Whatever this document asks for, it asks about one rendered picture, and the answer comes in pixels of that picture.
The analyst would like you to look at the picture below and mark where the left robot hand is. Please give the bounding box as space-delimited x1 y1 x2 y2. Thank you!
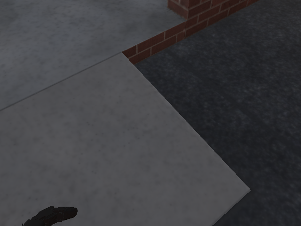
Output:
22 205 78 226

